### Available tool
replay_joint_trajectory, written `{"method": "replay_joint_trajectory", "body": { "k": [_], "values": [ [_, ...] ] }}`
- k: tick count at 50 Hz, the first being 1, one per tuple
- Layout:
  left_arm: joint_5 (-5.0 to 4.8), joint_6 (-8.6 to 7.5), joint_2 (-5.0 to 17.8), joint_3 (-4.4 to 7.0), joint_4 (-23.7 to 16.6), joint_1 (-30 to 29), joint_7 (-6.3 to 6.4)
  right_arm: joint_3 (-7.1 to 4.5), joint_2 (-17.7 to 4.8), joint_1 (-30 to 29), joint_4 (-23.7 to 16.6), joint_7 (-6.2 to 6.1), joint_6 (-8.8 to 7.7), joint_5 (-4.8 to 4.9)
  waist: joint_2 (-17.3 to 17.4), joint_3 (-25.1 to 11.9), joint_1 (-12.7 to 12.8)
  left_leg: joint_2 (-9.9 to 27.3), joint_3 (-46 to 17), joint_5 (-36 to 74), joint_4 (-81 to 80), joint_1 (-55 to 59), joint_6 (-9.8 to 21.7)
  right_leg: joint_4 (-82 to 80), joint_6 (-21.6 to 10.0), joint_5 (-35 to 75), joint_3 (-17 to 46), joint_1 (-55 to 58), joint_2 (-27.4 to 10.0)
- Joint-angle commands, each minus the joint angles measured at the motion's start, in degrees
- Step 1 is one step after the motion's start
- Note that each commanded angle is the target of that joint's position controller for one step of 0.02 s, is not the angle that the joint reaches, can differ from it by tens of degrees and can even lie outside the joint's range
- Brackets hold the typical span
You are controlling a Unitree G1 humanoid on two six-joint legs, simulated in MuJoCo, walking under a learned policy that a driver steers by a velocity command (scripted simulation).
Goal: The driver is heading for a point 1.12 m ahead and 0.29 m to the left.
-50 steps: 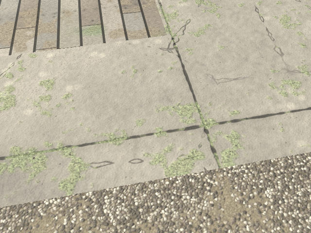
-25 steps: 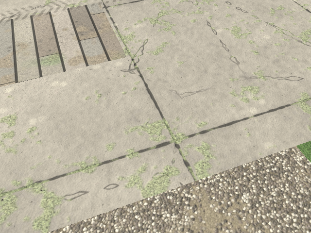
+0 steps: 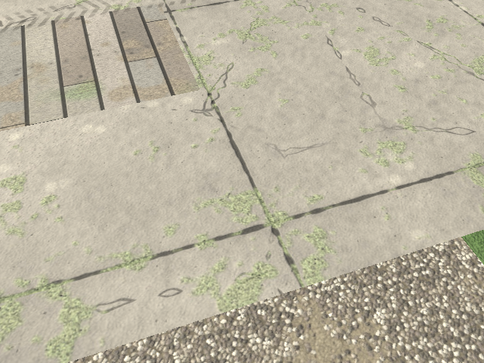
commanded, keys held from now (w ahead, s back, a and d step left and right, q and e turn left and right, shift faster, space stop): no key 0.68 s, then w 0.04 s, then no key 0.28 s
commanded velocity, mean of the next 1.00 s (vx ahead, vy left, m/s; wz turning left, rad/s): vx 0.01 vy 0.00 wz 0.00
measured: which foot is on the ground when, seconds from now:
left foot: down 0.00-1.00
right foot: down 0.00-1.00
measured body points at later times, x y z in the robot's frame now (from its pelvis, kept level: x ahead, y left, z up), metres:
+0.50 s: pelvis +0.00 +0.00 +0.00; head +0.01 +0.00 +0.45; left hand +0.02 +0.25 -0.15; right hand +0.03 -0.25 -0.15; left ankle +0.02 +0.14 -0.73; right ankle -0.03 -0.12 -0.73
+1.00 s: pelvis +0.01 +0.01 +0.00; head +0.02 +0.01 +0.45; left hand -0.01 +0.24 -0.16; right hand +0.02 -0.22 -0.16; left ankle +0.02 +0.14 -0.73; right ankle -0.03 -0.12 -0.73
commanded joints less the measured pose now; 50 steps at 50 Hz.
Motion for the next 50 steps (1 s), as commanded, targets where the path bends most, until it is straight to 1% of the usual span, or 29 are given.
{"method": "replay_joint_trajectory", "body": {
  "k": [1, 10, 17, 25, 34, 35, 36, 37, 38, 39, 40, 41, 43, 46, 50],
  "values": [
    [-0.06, -0.68, 5.59, 1.33, -1.3, 1.45, 0.33, -1.38, -6.2, 0.41, -0.85, -0.34, -0.35, 0.08, -0.35, -0.94, -0.05, 0.84, -0.9, 10.69, -3.01, 4.89, 1.05, -6.44, -0.7, 11.23, 2.31, -5.11, -2.57],
    [-0.18, -0.74, 5.29, 1.13, 3.24, 2.94, 0.76, -1.28, -5.44, 0.39, 3.51, -0.57, -0.03, 0.17, -0.16, 0.08, -0.01, 0.44, -0.54, 9.52, -4.05, 4.76, 1.27, -7.32, -0.41, 9.91, 1.54, -4.95, -2.16],
    [-0.25, -0.74, 4.85, 0.79, 6.32, 4.02, 0.93, -1.04, -4.86, 0.79, 6.11, -0.66, 0.08, 0.2, -0.12, 0.71, 0.04, 0.15, -0.27, 8.46, -4.66, 4.45, 1.37, -7.95, -0.34, 8.71, 1.13, -5.07, -1.97],
    [-0.32, -0.73, 4.2, 0.32, 9.13, 5.24, 0.98, -0.62, -4.2, 1.62, 8.1, -0.67, 0.13, 0.25, -0.14, 1.26, 0.11, -0.11, -0.04, 7.55, -5.04, 3.96, 1.47, -8.39, -0.32, 7.72, 0.76, -5.31, -1.81],
    [-0.4, -0.69, 3.54, -0.14, 11.32, 6.49, 0.98, -0.08, -3.51, 2.75, 9.38, -0.64, 0.12, 0.3, -0.09, 1.65, 0.24, -0.33, 0.11, 7.05, -5.15, 3.43, 1.6, -8.53, -0.3, 7.32, 0.41, -5.54, -1.67],
    [-0.41, -0.59, 3.1, -0.25, 12.05, 7.6, 1.06, 0.13, -2.79, 3.75, 10.0, -0.66, 0.18, 0.3, -0.44, 0.32, 0.3, -1.17, 1.07, 1.79, -4.85, 3.92, 1.68, -9.13, -0.54, 1.22, 0.07, -5.08, -1.24],
    [-0.76, -0.38, 4.04, 0.08, 12.22, 7.92, 1.27, 0.07, -2.85, 3.93, 10.16, -0.75, 0.25, 0.59, -1.32, 1.15, 0.53, -2.79, 2.72, -6.56, -2.95, 2.5, 2.0, -9.66, -1.5, -8.42, 0.51, -5.95, -1.04],
    [-0.77, -0.34, 4.41, 0.12, 11.75, 6.62, 1.4, 0.27, -2.33, 2.89, 9.68, -0.8, 0.18, 0.49, -2.21, 4.38, 0.4, -2.96, 2.71, -7.76, -2.55, 0.18, 2.11, -10.92, -2.16, -12.22, 2.16, -8.74, -2.09],
    [-0.6, -0.55, 3.8, -0.14, 11.44, 5.68, 1.44, 0.57, -1.66, 2.43, 9.38, -0.79, -0.06, 0.19, -2.42, 6.22, 0.15, -2.39, 2.03, -5.3, -3.05, -0.11, 2.15, -11.67, -2.28, -12.01, 2.96, -10.88, -2.74],
    [-0.43, -0.91, 2.92, -0.43, 11.55, 5.6, 1.36, 0.76, -1.4, 2.78, 9.5, -0.66, -0.39, -0.04, -1.68, 6.78, -0.02, -1.67, 1.12, -1.21, -3.84, 0.68, 2.11, -11.09, -1.81, -7.9, 2.39, -11.48, -2.42],
    [-0.37, -1.23, 2.62, -0.51, 11.93, 6.39, 1.23, 0.73, -1.94, 3.47, 9.82, -0.5, -0.69, -0.09, -0.38, 6.03, 0.13, -1.17, 0.52, 3.08, -4.07, 1.47, 2.14, -9.5, -1.13, -1.57, 1.0, -10.36, -1.59],
    [-0.43, -1.4, 2.67, -0.5, 12.41, 7.6, 1.1, 0.65, -2.56, 4.19, 10.12, -0.35, -0.9, 0.03, 0.6, 4.29, 0.44, -0.92, 0.3, 6.78, -3.75, 2.08, 2.25, -7.85, -0.54, 4.17, -0.23, -8.19, -0.94],
    [-0.65, -1.38, 2.67, -0.63, 12.99, 8.89, 0.99, 0.72, -2.88, 4.8, 10.29, -0.12, -1.09, 0.47, 0.6, 1.46, 0.69, -0.72, 0.17, 11.58, -3.1, 3.04, 2.53, -6.33, 0.09, 10.61, -0.88, -4.98, -0.81],
    [-0.67, -0.87, 2.34, -0.88, 13.38, 9.34, 0.97, 0.91, -2.59, 4.95, 10.29, 0.0, -0.91, 0.65, 0.47, 0.17, 0.73, -0.69, 0.19, 14.07, -2.77, 3.91, 2.73, -5.77, 0.27, 13.43, -0.93, -3.54, -0.99],
    [-0.68, -0.47, 2.3, -1.01, 13.75, 9.53, 1.04, 0.98, -2.39, 5.13, 10.27, -0.07, -0.45, 0.63, 0.45, 0.38, 0.64, -0.75, 0.2, 14.37, -2.95, 4.33, 2.76, -5.98, 0.51, 13.59, -1.01, -3.6, -1.11]
  ]
}}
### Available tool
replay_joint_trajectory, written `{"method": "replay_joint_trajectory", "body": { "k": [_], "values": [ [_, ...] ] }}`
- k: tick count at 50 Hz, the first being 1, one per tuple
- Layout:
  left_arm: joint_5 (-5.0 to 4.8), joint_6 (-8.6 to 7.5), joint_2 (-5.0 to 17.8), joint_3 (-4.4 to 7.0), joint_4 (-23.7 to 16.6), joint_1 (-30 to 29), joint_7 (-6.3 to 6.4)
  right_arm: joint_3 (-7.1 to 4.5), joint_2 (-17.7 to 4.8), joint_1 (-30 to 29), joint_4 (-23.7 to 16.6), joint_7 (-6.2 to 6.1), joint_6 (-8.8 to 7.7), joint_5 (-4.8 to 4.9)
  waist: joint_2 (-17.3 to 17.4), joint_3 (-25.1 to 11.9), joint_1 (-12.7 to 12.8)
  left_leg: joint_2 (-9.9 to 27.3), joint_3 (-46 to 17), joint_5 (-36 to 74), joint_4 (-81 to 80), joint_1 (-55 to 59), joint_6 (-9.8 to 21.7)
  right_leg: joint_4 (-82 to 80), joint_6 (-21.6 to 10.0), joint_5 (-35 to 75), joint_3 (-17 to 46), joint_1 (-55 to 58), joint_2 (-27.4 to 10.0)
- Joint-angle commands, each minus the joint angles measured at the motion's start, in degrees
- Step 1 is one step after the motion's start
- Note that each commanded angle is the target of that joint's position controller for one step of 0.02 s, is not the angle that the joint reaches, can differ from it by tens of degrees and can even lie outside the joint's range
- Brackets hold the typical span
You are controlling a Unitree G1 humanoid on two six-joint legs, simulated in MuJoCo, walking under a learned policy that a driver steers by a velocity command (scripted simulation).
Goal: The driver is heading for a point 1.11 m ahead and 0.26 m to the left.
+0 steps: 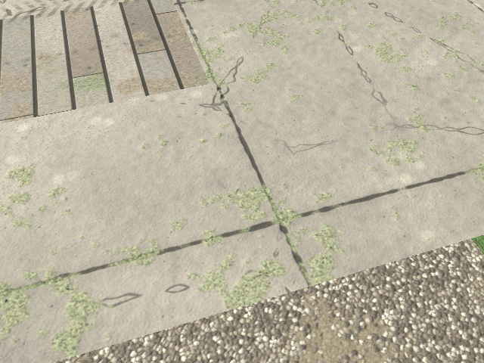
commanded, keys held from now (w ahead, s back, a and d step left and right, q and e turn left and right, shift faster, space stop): no key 0.70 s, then w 0.30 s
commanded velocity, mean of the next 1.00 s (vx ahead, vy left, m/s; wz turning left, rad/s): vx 0.07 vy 0.00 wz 0.00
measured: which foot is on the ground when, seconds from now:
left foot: down 0.00-1.00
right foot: down 0.00-0.98, up 1.00-1.00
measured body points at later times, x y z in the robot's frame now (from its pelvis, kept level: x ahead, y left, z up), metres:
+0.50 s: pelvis -0.01 +0.00 +0.00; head +0.01 +0.00 +0.45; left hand -0.04 +0.23 -0.16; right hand +0.00 -0.23 -0.16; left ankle +0.01 +0.13 -0.74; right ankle -0.04 -0.13 -0.74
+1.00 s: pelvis +0.04 +0.03 -0.01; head +0.05 +0.04 +0.44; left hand -0.03 +0.26 -0.17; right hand +0.04 -0.22 -0.16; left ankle +0.02 +0.12 -0.74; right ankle -0.04 -0.12 -0.73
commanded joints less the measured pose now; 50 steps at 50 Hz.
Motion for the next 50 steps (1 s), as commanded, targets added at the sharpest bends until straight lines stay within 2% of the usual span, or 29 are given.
{"method": "replay_joint_trajectory", "body": {
  "k": [1, 14, 35, 36, 38, 39, 41, 42, 44, 45, 46, 47, 48, 49, 50],
  "values": [
    [-0.02, 0.04, 4.84, 0.68, -0.18, 5.3, 0.19, -0.81, -5.65, 2.92, -1.02, -0.2, 0.01, 0.03, 0.5, 0.19, 0.05, 0.19, 0.41, 15.3, -3.44, 4.4, 1.65, -4.81, -0.42, 13.93, -0.56, -4.64, -0.08],
    [0.07, 0.1, 4.48, 0.63, 0.8, 5.82, 0.48, -0.91, -5.44, 2.67, -1.45, -0.4, 0.5, -0.04, 0.17, 1.47, 0.0, -0.01, 0.48, 12.04, -4.29, 3.67, 1.7, -5.58, -0.14, 10.77, -0.7, -5.72, -0.28],
    [0.04, -0.2, 3.69, 0.64, 1.19, 7.45, 0.58, -0.59, -4.75, 4.5, -1.74, -0.48, 0.3, -0.1, 0.05, 2.55, 0.07, -0.16, 0.41, 6.56, -4.92, 1.77, 1.67, -6.02, -0.33, 6.01, -0.72, -7.58, -0.32],
    [0.05, -0.14, 3.04, 0.51, 1.82, 8.67, 0.63, -0.43, -4.12, 5.57, -1.18, -0.52, 0.34, -0.16, -0.03, 1.1, 0.08, -0.81, 1.06, 0.68, -5.04, 2.4, 1.73, -6.25, -0.53, 0.65, -1.3, -7.05, 0.23],
    [-0.52, 0.08, 4.71, 1.14, 1.28, 8.45, 1.02, -0.94, -5.27, 6.1, -1.16, -0.75, 0.38, 0.42, -0.75, 3.38, 0.19, -2.66, 2.42, -18.28, -3.24, -1.39, 2.87, -5.46, -2.61, -16.31, -0.99, -9.64, 0.84],
    [-0.68, -0.06, 5.19, 1.33, 0.63, 8.27, 1.15, -1.07, -5.54, 5.58, -1.64, -0.74, 0.03, 0.49, -0.88, 5.89, 0.46, -2.31, 1.77, -24.16, -2.86, -4.4, 3.64, -5.98, -3.94, -22.73, 0.51, -11.91, -0.09],
    [-1.22, -1.18, 5.73, 1.6, 0.08, 9.48, 0.94, -0.91, -4.23, 4.8, -2.67, -0.26, -1.53, 0.79, -2.34, 8.34, 1.1, -1.37, 0.88, -23.32, -0.71, -7.57, 4.4, -7.86, -6.46, -25.84, 5.47, -12.79, -3.48],
    [-1.43, -1.8, 6.57, 1.96, 0.18, 10.92, 0.73, -0.85, -3.61, 3.98, -3.26, 0.13, -2.46, 0.86, -4.06, 8.25, 1.82, -1.57, 1.58, -19.89, 2.06, -9.56, 4.17, -9.57, -7.96, -26.09, 9.05, -10.7, -5.83],
    [-1.71, -2.6, 10.05, 3.18, 0.28, 12.85, 0.18, -0.44, -1.55, 1.98, -4.77, 1.1, -4.2, 1.13, -10.58, 7.9, 2.56, -2.98, 5.6, -10.6, 11.63, -13.35, 3.67, -16.0, -12.2, -28.93, 20.62, -6.48, -13.51],
    [-1.8, -2.78, 10.51, 3.41, -0.51, 11.24, 0.0, -0.43, -1.82, 1.6, -5.3, 1.5, -4.94, 1.31, -11.03, 9.13, 1.94, -1.47, 4.59, -9.28, 13.7, -12.68, 4.73, -17.78, -13.65, -27.72, 24.36, -8.67, -16.33],
    [-1.75, -2.87, 10.06, 3.29, -1.62, 8.84, -0.17, -0.52, -2.0, 2.72, -5.3, 1.8, -5.53, 1.59, -10.24, 9.77, 0.36, -1.0, 4.58, -10.2, 11.32, -10.02, 5.84, -17.62, -13.28, -25.64, 23.4, -10.8, -16.12],
    [-1.96, -2.91, 9.93, 3.15, -2.69, 5.7, -0.43, -0.53, -1.47, 6.57, -4.28, 1.94, -5.92, 1.97, -10.39, 10.16, -2.29, -1.23, 4.89, -10.19, 4.0, -3.36, 6.72, -15.24, -11.59, -22.85, 19.97, -14.1, -14.14],
    [-2.14, -2.88, 9.17, 2.91, -3.97, 2.67, -0.62, -1.06, -2.32, 12.11, -2.18, 1.96, -6.09, 1.84, -8.07, 9.31, -4.76, -1.85, 4.29, -7.56, -2.08, 5.67, 6.68, -10.35, -9.14, -17.08, 14.4, -17.85, -10.16],
    [-2.05, -3.44, 7.36, 2.42, -5.52, -0.51, -0.69, -2.52, -6.5, 20.02, 0.13, 1.98, -6.28, 1.39, 0.38, 7.05, -7.67, 3.07, -5.82, -7.53, -7.29, 14.83, 8.29, 3.8, -5.86, -5.19, 5.74, -23.94, -4.17],
    [-1.69, -4.65, 4.1, 1.66, -7.77, -0.87, -0.45, -4.8, -14.9, 28.89, 1.39, 2.64, -6.65, 1.52, 17.73, 2.24, -9.81, 15.64, -29.19, -10.21, -16.81, 23.96, 15.05, 25.66, -2.42, -3.61, -3.57, -32.95, 2.68]
  ]
}}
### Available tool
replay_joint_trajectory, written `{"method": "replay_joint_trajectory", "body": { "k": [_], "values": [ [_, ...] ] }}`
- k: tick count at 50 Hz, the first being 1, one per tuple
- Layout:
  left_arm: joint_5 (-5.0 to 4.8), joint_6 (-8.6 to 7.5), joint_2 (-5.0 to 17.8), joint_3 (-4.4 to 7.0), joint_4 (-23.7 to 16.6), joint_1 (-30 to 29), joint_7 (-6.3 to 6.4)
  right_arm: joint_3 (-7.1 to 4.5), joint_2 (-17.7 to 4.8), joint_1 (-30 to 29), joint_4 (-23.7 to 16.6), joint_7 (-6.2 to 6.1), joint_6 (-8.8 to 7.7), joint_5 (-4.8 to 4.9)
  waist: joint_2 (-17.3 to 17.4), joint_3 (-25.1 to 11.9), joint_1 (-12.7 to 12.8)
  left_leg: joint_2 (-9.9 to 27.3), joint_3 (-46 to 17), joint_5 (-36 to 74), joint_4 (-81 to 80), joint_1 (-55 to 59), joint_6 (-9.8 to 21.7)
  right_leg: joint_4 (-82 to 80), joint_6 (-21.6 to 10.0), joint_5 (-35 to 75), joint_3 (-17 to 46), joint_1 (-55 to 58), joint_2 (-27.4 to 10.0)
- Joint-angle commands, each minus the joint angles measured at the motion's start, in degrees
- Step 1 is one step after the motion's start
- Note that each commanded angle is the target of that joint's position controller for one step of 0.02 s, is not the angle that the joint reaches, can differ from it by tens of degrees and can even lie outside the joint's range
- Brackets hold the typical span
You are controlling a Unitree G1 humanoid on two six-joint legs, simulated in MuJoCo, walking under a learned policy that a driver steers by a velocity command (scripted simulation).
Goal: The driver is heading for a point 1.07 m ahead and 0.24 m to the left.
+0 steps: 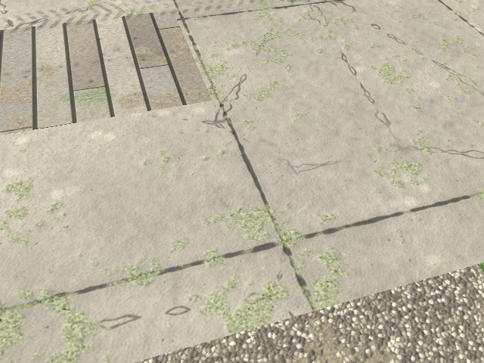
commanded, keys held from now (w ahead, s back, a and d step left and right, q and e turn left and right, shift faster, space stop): w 0.40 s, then w+q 0.60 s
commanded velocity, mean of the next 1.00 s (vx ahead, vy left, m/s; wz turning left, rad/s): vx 0.46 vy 0.00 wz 0.23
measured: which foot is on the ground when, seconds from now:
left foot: down 0.00-0.44, up 0.46-0.98, down 1.00-1.00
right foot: up 0.00-0.40, down 0.42-1.00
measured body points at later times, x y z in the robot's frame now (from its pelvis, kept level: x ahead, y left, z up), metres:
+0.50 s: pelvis +0.25 -0.05 -0.01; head +0.28 -0.05 +0.44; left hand +0.43 +0.20 -0.11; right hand +0.18 -0.30 -0.15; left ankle +0.04 +0.10 -0.63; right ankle +0.35 -0.13 -0.72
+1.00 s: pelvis +0.53 +0.01 -0.01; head +0.56 +0.02 +0.44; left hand +0.44 +0.26 -0.15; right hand +0.78 -0.17 -0.11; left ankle +0.63 +0.12 -0.73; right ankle +0.36 -0.14 -0.71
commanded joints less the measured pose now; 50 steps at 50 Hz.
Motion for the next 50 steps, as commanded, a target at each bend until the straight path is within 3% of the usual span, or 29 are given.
{"method": "replay_joint_trajectory", "body": {
  "k": [1, 2, 4, 5, 7, 11, 14, 16, 18, 19, 20, 21, 22, 23, 24, 25, 26, 27, 29, 33, 36, 39, 43, 45, 47, 48, 49, 50],
  "values": [
    [-0.2, -3.74, 2.94, -0.07, -8.42, -9.2, -0.24, -2.54, -11.72, 22.02, 3.22, 0.92, -1.61, -1.3, 17.01, 4.37, -8.12, 23.94, -46.79, -4.3, -25.35, 24.34, 13.41, 29.71, -1.8, -2.85, 0.89, -36.58, 4.19],
    [-0.83, -4.39, 3.84, 0.14, -8.45, -9.01, -0.92, -1.55, -8.57, 15.9, 1.42, 0.89, -1.97, -1.49, 10.36, 7.97, -4.91, 23.71, -40.9, -0.69, -24.25, 21.83, 12.36, 35.98, -3.3, 0.57, 2.79, -39.77, 0.99],
    [-0.26, -5.01, 4.85, 0.77, -8.38, -10.23, -1.6, -0.58, -6.63, 9.97, -0.81, 1.3, -1.52, -1.32, 5.2, 8.53, -2.76, 18.82, -26.76, 7.83, -24.98, 20.1, 9.3, 34.04, -4.55, 9.53, 1.14, -40.52, -2.81],
    [0.28, -4.95, 6.46, 1.64, -8.86, -12.01, -1.78, 0.09, -4.88, 10.08, -0.74, 1.28, -0.97, -1.45, 5.62, 8.12, -2.65, 16.03, -20.67, 14.44, -25.33, 19.84, 7.35, 31.14, -4.42, 12.06, -0.42, -39.12, -4.02],
    [0.31, -4.19, 4.69, 1.72, -9.26, -13.15, -2.57, 0.65, -3.82, 12.84, -0.16, 0.67, 0.13, -1.7, 7.37, 6.86, -2.7, 13.51, -14.43, 21.83, -25.66, 19.48, 6.15, 27.36, -3.24, 14.28, -3.02, -37.15, -4.34],
    [0.71, -3.42, 1.37, 0.09, -14.19, -25.16, -3.09, 0.42, -7.66, 11.47, -2.07, -0.97, 0.88, -2.13, 6.15, 9.83, -3.68, 12.31, -9.38, 22.28, -28.85, 11.15, 6.83, 9.14, -0.43, 21.8, -5.79, -32.91, -3.02],
    [0.35, -3.34, 3.19, -0.05, -16.58, -30.59, -3.57, -0.39, -10.35, 12.91, -2.3, -1.33, 0.58, -1.39, 8.22, 10.37, -4.22, 13.41, -8.21, 20.65, -30.86, 8.94, 7.07, -0.17, -0.46, 25.97, -7.06, -25.87, -0.95],
    [0.15, -3.43, 4.72, 0.14, -17.76, -32.42, -3.96, -0.75, -10.46, 13.1, -2.12, -1.36, 0.51, -0.69, 7.94, 11.06, -3.43, 15.12, -7.7, 23.17, -29.94, 12.56, 6.54, -3.89, -1.92, 26.55, -6.09, -25.35, -0.76],
    [0.29, -3.81, 6.88, 1.01, -17.93, -30.47, -4.28, -1.19, -11.15, 11.94, -2.44, -1.3, 0.88, -0.93, 8.37, 8.31, -0.86, 16.14, -6.4, 36.29, -24.62, 17.32, 5.12, -5.94, -3.9, 24.84, -6.31, -21.13, 0.7],
    [0.29, -3.88, 8.44, 1.84, -17.09, -26.57, -4.21, -1.48, -11.83, 11.26, -2.7, -1.22, 1.28, -1.36, 9.54, 4.62, 1.53, 16.0, -5.42, 47.59, -18.91, 18.77, 4.37, -5.34, -4.99, 23.44, -7.43, -15.37, 2.5],
    [0.12, -3.76, 10.58, 3.17, -14.47, -17.76, -3.93, -1.43, -11.57, 10.37, -3.08, -1.1, 1.86, -1.88, 9.98, -0.9, 5.97, 14.14, -3.64, 55.89, -8.42, 17.45, 3.21, -4.87, -6.46, 22.33, -8.57, -4.66, 4.59],
    [0.05, -3.48, 13.2, 4.43, -11.79, -7.48, -3.36, -0.87, -10.63, 9.28, -4.2, -0.81, 1.98, -2.26, 9.0, -6.84, 10.61, 11.74, -3.15, 50.4, 5.81, 7.35, 1.35, -4.55, -8.67, 21.62, -4.08, 11.68, 0.8],
    [1.88, -3.15, 19.7, 5.84, -10.41, 0.82, -2.86, 1.2, -3.06, 15.53, -5.47, -0.06, 1.2, -2.68, -5.47, -17.93, 8.48, 2.49, -1.67, 20.07, 30.59, -13.14, -1.93, -7.85, -16.6, 11.14, 21.3, 33.79, -16.24],
    [2.43, -3.25, 16.4, 4.64, -9.98, 0.67, -3.23, 1.79, -1.16, 17.38, -4.25, 0.27, -0.49, -0.52, -11.96, -24.29, 7.57, -2.45, -11.28, -10.69, 43.64, -21.07, -1.6, -21.09, -20.13, 3.79, 43.26, 35.64, -23.17],
    [1.8, -3.68, 12.23, 3.44, -10.43, -5.58, -3.36, 0.02, -7.48, 10.59, -6.36, 0.25, -1.41, 1.34, -7.71, -12.61, 6.32, 1.29, -12.45, -8.22, 47.34, -26.16, -0.32, -22.79, -15.75, 2.86, 35.32, 25.77, -20.77],
    [1.49, -3.92, 9.55, 2.61, -11.46, -11.52, -3.41, -0.5, -9.24, 5.28, -8.0, -0.16, -1.52, 1.77, -3.33, -5.87, 4.39, 4.84, -10.17, -2.46, 45.41, -25.66, 0.4, -23.65, -13.15, 7.48, 24.56, 15.43, -19.01],
    [1.72, -4.36, 7.77, 2.06, -11.64, -15.65, -3.77, -0.9, -8.86, 3.19, -8.24, -0.82, -1.02, 1.17, 0.8, -2.33, 2.16, 7.37, -9.29, 1.83, 41.92, -22.38, 0.33, -25.46, -11.33, 13.57, 16.96, 6.65, -16.62],
    [2.21, -4.73, 6.31, 1.74, -11.31, -17.74, -3.97, -1.48, -8.0, 4.32, -7.7, -1.17, 0.01, 0.51, -0.39, -0.95, -0.15, 9.29, -9.56, 4.38, 38.33, -18.33, 0.44, -27.08, -9.61, 16.42, 10.29, 1.24, -13.87],
    [2.73, -4.98, 5.31, 1.78, -9.67, -17.23, -3.99, -1.64, -5.3, 7.01, -6.8, -1.08, 2.01, 0.49, -2.28, 0.65, -1.97, 10.06, -9.13, 5.8, 36.06, -14.56, 0.73, -29.78, -9.19, 18.7, 3.56, -3.8, -11.51],
    [3.0, -5.38, 7.92, 2.39, -7.75, -14.98, -2.82, -2.61, -6.35, 0.08, -10.26, -1.29, 3.3, -0.18, -0.88, 4.63, -2.02, 10.4, -10.71, 13.56, 30.4, -23.6, 0.03, -32.58, -10.14, 23.12, -2.86, -3.2, -11.77],
    [3.24, -4.9, 9.03, 2.51, -7.34, -12.97, -1.57, -2.83, -6.4, -5.23, -12.33, -0.35, 2.45, -0.37, 0.22, 5.15, -0.87, 9.38, -10.51, 21.79, 20.86, -27.72, -0.67, -32.6, -9.42, 26.23, -6.59, 1.14, -11.59],
    [2.81, -4.33, 10.42, 2.63, -7.27, -10.81, -0.68, -2.25, -5.45, -11.76, -14.75, 0.97, 2.01, -0.7, 1.26, 6.19, 1.38, 8.86, -6.06, 26.44, 11.68, -27.73, -0.83, -32.76, -8.5, 28.09, -10.45, 4.53, -11.8],
    [2.07, -2.71, 11.45, 2.98, -6.17, -5.8, -0.33, -1.43, -4.41, -19.33, -19.05, 2.71, 1.91, -0.66, 2.04, 8.15, 4.29, 8.26, -2.21, 23.22, 4.85, -31.58, 0.14, -29.3, -8.13, 32.49, -13.25, 14.08, -14.07],
    [1.69, -1.74, 12.25, 3.3, -6.35, -5.54, -0.3, -1.44, -4.69, -20.89, -21.09, 3.59, 1.91, -0.44, 1.27, 8.04, 3.95, 7.06, 0.27, 18.23, 2.94, -30.63, 1.2, -25.85, -7.54, 39.53, -14.68, 17.23, -15.01],
    [1.54, -1.02, 13.94, 3.76, -7.48, -7.42, -0.02, -2.3, -6.58, -18.65, -22.17, 4.14, 2.08, -0.28, -1.43, 4.66, 1.32, 3.33, 4.14, 12.73, 2.47, -22.77, 3.2, -18.8, -6.26, 59.66, -16.67, 17.9, -14.98],
    [1.49, -0.61, 14.8, 4.0, -8.09, -8.5, 0.21, -3.19, -8.32, -14.46, -21.82, 4.22, 2.24, -0.17, -3.0, 1.56, -1.44, 0.87, 5.65, 10.04, 2.94, -16.41, 4.5, -11.93, -5.61, 69.2, -17.41, 17.49, -14.73],
    [1.31, -0.25, 15.42, 4.1, -8.72, -9.88, 0.33, -4.68, -11.13, -6.99, -20.44, 4.04, 2.31, 0.0, -3.28, -2.75, -5.82, -1.54, 6.04, 10.94, 0.52, -5.73, 6.36, -1.49, -4.48, 72.31, -18.07, 14.59, -13.62],
    [1.23, -0.47, 15.13, 3.84, -9.72, -10.64, 0.34, -6.89, -15.48, 2.56, -18.2, 3.0, 2.59, -0.09, -0.69, -7.72, -10.71, -0.98, 1.07, 13.59, -3.59, 10.97, 8.99, 13.65, -2.03, 61.83, -18.25, 4.31, -11.12]
  ]
}}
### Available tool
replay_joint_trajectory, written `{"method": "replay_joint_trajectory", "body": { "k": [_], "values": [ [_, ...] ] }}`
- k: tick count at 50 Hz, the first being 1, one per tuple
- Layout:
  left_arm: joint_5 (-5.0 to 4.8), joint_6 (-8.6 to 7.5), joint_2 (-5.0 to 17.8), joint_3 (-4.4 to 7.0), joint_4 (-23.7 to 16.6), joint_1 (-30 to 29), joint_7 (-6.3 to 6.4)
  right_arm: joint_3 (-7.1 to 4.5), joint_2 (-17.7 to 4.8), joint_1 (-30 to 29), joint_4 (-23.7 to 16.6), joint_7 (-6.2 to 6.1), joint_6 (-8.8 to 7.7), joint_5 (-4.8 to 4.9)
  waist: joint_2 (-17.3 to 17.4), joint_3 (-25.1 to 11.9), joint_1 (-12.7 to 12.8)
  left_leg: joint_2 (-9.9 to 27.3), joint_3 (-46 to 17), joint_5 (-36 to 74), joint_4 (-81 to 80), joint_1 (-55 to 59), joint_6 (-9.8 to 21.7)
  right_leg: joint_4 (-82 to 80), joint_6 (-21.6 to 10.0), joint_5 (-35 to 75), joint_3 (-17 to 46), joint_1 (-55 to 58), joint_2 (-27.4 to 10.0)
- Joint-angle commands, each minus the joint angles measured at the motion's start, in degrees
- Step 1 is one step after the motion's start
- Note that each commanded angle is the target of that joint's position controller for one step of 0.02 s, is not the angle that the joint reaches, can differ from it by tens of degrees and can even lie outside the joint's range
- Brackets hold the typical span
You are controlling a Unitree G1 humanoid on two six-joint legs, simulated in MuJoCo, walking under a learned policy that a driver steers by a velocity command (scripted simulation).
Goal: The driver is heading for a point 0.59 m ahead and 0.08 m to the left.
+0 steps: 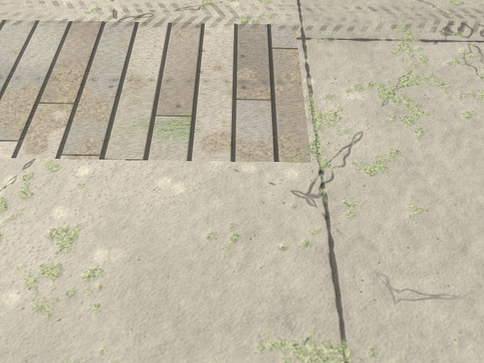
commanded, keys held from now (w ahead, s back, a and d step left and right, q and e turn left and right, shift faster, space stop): w+q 0.42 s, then q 0.02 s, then no key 0.56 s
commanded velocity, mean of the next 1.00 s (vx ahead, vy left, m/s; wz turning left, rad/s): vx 0.32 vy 0.00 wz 0.38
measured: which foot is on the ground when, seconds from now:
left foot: down 0.00-0.50, up 0.52-0.86, down 0.88-1.00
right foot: down 0.00-0.02, up 0.04-0.46, down 0.48-1.00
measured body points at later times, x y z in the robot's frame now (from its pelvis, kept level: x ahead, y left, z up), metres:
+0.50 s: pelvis +0.29 +0.00 +0.01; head +0.32 +0.01 +0.46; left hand +0.45 +0.29 -0.06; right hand +0.41 -0.28 -0.10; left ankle +0.13 +0.08 -0.71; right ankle +0.45 -0.08 -0.72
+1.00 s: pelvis +0.40 +0.03 +0.02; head +0.40 +0.04 +0.47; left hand +0.41 +0.31 -0.11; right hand +0.64 -0.14 -0.07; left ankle +0.37 +0.16 -0.71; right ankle +0.45 -0.08 -0.71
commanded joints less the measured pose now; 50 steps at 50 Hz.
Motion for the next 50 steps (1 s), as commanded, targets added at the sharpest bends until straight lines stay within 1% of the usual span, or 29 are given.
{"method": "replay_joint_trajectory", "body": {
  "k": [1, 2, 3, 4, 5, 6, 8, 10, 15, 19, 22, 23, 24, 25, 26, 27, 28, 29, 30, 32, 34, 38, 42, 43, 44, 45, 46, 47, 50],
  "values": [
    [1.73, -1.56, 3.36, -0.2, -7.2, 1.44, -0.49, -6.72, -19.44, 21.15, 1.15, -2.04, 0.26, 0.04, 11.53, -15.66, -7.85, 11.97, -28.49, -1.19, -4.27, 47.94, 12.49, 47.11, -1.54, 11.95, 4.66, -36.18, -1.08],
    [-0.16, -4.55, 4.13, -0.75, -9.5, -0.27, -1.49, -5.82, -18.18, 22.0, -0.63, -1.84, -0.56, -0.8, 10.41, -25.47, -7.72, 20.37, -54.93, -8.44, -15.88, 56.19, 20.01, 58.37, -1.32, -6.32, 19.24, -47.31, 6.17],
    [-2.34, -6.21, 8.04, 0.45, -11.46, -8.09, -2.06, -4.62, -13.75, 21.26, -0.15, -1.68, -1.06, -1.49, 5.28, -19.13, -10.0, 17.99, -47.14, -6.06, -17.98, 53.24, 15.39, 58.04, -3.19, -1.27, 23.45, -53.28, 2.44],
    [-2.4, -6.8, 7.63, 0.21, -12.33, -9.93, -2.01, -3.97, -11.39, 17.39, -0.61, -1.74, -1.46, -1.0, 2.19, -12.61, -7.74, 15.55, -37.96, -1.51, -17.72, 44.59, 12.78, 52.96, -4.27, 4.14, 22.94, -53.07, -0.2],
    [-1.16, -6.59, 7.48, 0.49, -11.44, -9.64, -1.51, -3.32, -9.46, 12.43, -1.89, -1.66, -1.6, -0.76, -2.14, -8.64, -4.66, 12.82, -31.3, 4.24, -18.21, 35.14, 10.77, 47.89, -3.92, 7.16, 22.47, -49.17, -2.46],
    [-0.33, -5.75, 8.21, 1.13, -11.15, -8.28, -1.31, -2.71, -7.87, 9.44, -3.0, -1.82, -1.65, -1.06, -1.82, -6.98, -2.47, 10.87, -27.04, 8.38, -19.36, 28.6, 9.72, 44.1, -3.35, 9.03, 22.57, -44.7, -3.99],
    [0.59, -4.03, 7.37, 1.42, -11.73, -6.98, -1.4, -2.69, -8.43, 8.61, -3.7, -2.22, -1.75, -1.01, -1.0, -5.7, -0.62, 9.01, -24.15, 12.35, -21.46, 22.09, 9.74, 39.52, -1.56, 10.85, 21.84, -40.69, -4.52],
    [1.37, -3.12, 5.96, 1.17, -13.01, -9.24, -1.11, -3.12, -10.3, 10.36, -3.51, -2.98, -1.9, -0.81, -0.46, -4.33, -0.71, 7.76, -20.9, 15.78, -22.34, 18.37, 9.74, 33.74, 0.4, 14.53, 20.61, -40.68, -3.9],
    [0.92, -3.33, 3.97, 0.26, -16.83, -20.74, -1.33, -3.4, -11.36, 14.71, -3.06, -4.27, -1.08, -0.33, 3.55, -2.16, -4.95, 3.68, -17.69, 7.73, -20.96, 16.14, 5.5, 10.93, 1.4, 31.46, 19.5, -38.36, 0.52],
    [0.07, -4.14, 5.86, 0.68, -19.18, -24.86, -2.29, -3.4, -11.35, 17.48, -2.29, -4.41, -0.62, 0.02, 5.21, -2.18, -6.44, 5.87, -22.8, 2.77, -17.2, 19.84, 4.16, 3.7, 0.31, 32.54, 20.79, -35.75, 2.42],
    [0.23, -5.12, 8.24, 1.66, -19.38, -22.68, -2.78, -3.51, -11.45, 16.46, -2.85, -5.0, 0.11, -0.19, 7.14, -2.34, -4.41, 7.17, -27.62, 5.58, -11.26, 23.91, 2.71, 0.69, -1.77, 25.74, 21.33, -32.55, 3.14],
    [0.71, -5.46, 8.83, 2.12, -18.27, -18.56, -2.67, -3.29, -10.74, 15.2, -3.33, -5.18, 0.5, -0.36, 7.69, -3.86, -2.2, 5.65, -26.82, 11.14, -6.99, 24.77, 1.27, -1.81, -3.03, 27.02, 19.67, -28.05, 3.77],
    [1.9, -5.89, 10.36, 2.71, -17.4, -13.52, -2.49, -2.61, -8.78, 14.46, -4.19, -5.2, 0.57, -0.59, 6.88, -8.24, 0.09, 2.18, -24.22, 15.69, 1.4, 23.38, -1.16, -2.24, -5.21, 32.78, 20.46, -18.87, 1.18],
    [3.2, -5.92, 13.82, 3.3, -17.06, -5.52, -2.22, -1.44, -6.09, 14.2, -6.17, -5.39, 0.48, -1.76, -0.18, -17.29, 2.77, -1.87, -19.43, 4.05, 17.87, 15.28, -4.17, 1.31, -9.07, 47.41, 29.8, -3.15, -9.29],
    [3.15, -4.89, 16.28, 4.01, -15.08, -2.37, -2.7, -0.7, -3.69, 26.54, -5.98, -5.22, 0.13, -0.37, -20.94, -25.09, -2.4, -9.58, -15.59, -32.64, 35.47, -3.58, -7.96, -0.18, -20.81, 52.51, 53.78, 14.28, -22.52],
    [1.21, -4.28, 11.1, 2.91, -16.25, -3.2, -3.0, -1.57, -9.8, 27.59, -3.75, -5.29, 0.42, -0.04, -13.68, -23.45, -1.26, -5.39, -18.69, -31.32, 42.64, -8.23, -8.94, -1.86, -19.84, 43.08, 56.6, 11.77, -22.32],
    [0.86, -3.68, 7.61, 1.82, -17.22, -6.08, -2.79, -2.26, -12.24, 20.67, -4.44, -5.34, 1.06, -0.17, -8.37, -16.08, 0.4, -4.02, -17.15, -27.5, 44.4, -10.03, -9.79, -2.09, -17.53, 43.67, 46.81, 4.93, -19.42],
    [1.3, -3.09, 6.25, 0.93, -17.44, -9.32, -2.85, -2.22, -11.98, 16.65, -5.15, -5.6, 1.65, -0.83, -3.61, -12.16, -0.37, -2.19, -15.04, -24.56, 42.26, -8.39, -10.33, -2.75, -16.18, 47.73, 39.96, -2.41, -16.48],
    [1.36, -2.8, 5.19, 0.42, -17.05, -11.03, -2.99, -2.28, -11.27, 14.3, -5.92, -5.68, 2.06, -1.47, -2.81, -8.87, -1.35, -0.57, -14.29, -22.95, 38.48, -6.76, -10.49, -3.65, -15.86, 51.75, 35.56, -8.59, -14.14],
    [2.05, -2.83, 4.84, 0.02, -15.72, -12.8, -3.21, -1.45, -7.38, 15.94, -5.82, -5.42, 2.92, -1.1, -5.97, -7.62, -4.15, 1.16, -11.87, -20.54, 29.05, 1.08, -10.46, -6.36, -14.74, 54.64, 28.78, -16.66, -10.16],
    [2.02, -2.6, 6.55, 0.42, -14.89, -14.31, -3.02, -0.67, -5.3, 15.71, -5.96, -5.59, 3.19, -1.28, -7.95, -8.59, -4.74, 1.0, -9.07, -17.81, 19.72, 5.9, -11.26, -7.52, -15.6, 59.57, 25.0, -19.06, -9.25],
    [0.81, -1.27, 8.62, 0.85, -13.35, -13.85, -2.47, -0.46, -6.08, 12.6, -6.28, -5.5, 3.73, -1.4, -8.12, -11.68, -3.49, 1.19, -7.64, -8.47, 7.78, 12.83, -11.02, -7.84, -15.44, 53.11, 23.34, -18.07, -9.92],
    [0.08, 0.1, 7.57, 0.0, -12.33, -14.03, -2.5, -0.77, -6.39, 9.96, -6.49, -5.16, 4.36, -1.94, -7.16, -7.86, -3.85, 0.05, -5.81, -1.69, -6.87, 20.43, -8.39, -7.11, -12.12, 26.82, 23.84, -21.84, -7.91],
    [0.21, 0.15, 5.97, -0.67, -11.59, -12.32, -2.57, -0.86, -7.11, 8.94, -7.09, -5.22, 4.31, -2.53, -5.97, -6.69, -3.64, 1.44, -7.82, 1.47, -10.86, 23.04, -7.15, -6.56, -9.29, 20.0, 23.88, -23.63, -6.33],
    [1.22, -0.03, 4.35, -1.36, -11.47, -10.88, -2.69, -1.17, -9.38, 8.71, -8.05, -5.56, 4.19, -3.04, -2.17, -7.48, -2.57, 6.77, -13.43, 9.1, -11.09, 26.88, -5.23, -3.69, -6.09, 13.66, 22.35, -26.26, -3.92],
    [1.88, -0.33, 3.43, -1.52, -10.96, -6.1, -2.97, -1.68, -12.37, 6.3, -8.53, -5.89, 4.42, -2.76, 5.63, -7.05, 1.8, 9.86, -16.38, 8.39, -9.8, 25.91, -2.12, -1.82, -3.51, 7.5, 17.71, -27.66, 1.21],
    [1.91, -0.05, 2.91, -1.86, -10.55, -7.19, -2.7, -0.99, -8.55, 5.53, -7.94, -5.37, 4.28, -2.62, 8.02, -7.39, 0.81, 8.26, -15.41, -3.8, -11.2, 18.93, -1.9, -1.57, -2.01, 10.18, 15.98, -21.38, 1.52],
    [1.76, 0.34, 4.77, -1.49, -10.6, -9.74, -2.48, -0.54, -6.58, 4.5, -8.27, -4.88, 3.97, -2.8, 6.34, -4.03, -0.41, 5.56, -13.89, -7.94, -11.39, 16.1, -3.59, -1.19, -1.49, 12.58, 16.0, -21.06, 1.57],
    [1.65, 1.12, 5.86, -1.19, -9.91, -9.79, -1.91, -0.61, -7.26, 5.74, -7.71, -4.59, 2.82, -2.72, 4.59, -2.63, -0.88, 3.71, -12.02, -1.42, -9.06, 16.09, -5.71, -0.45, -2.08, 16.23, 16.69, -21.26, 0.8]
  ]
}}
